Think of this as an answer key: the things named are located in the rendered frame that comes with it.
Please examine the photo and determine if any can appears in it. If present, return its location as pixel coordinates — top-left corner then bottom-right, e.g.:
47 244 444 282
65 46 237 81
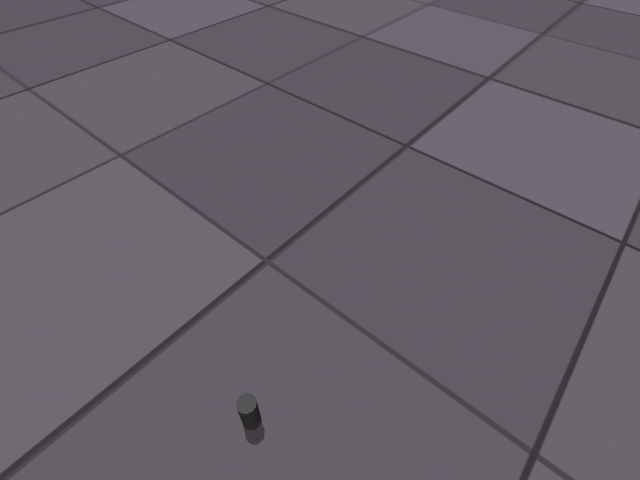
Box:
236 393 261 430

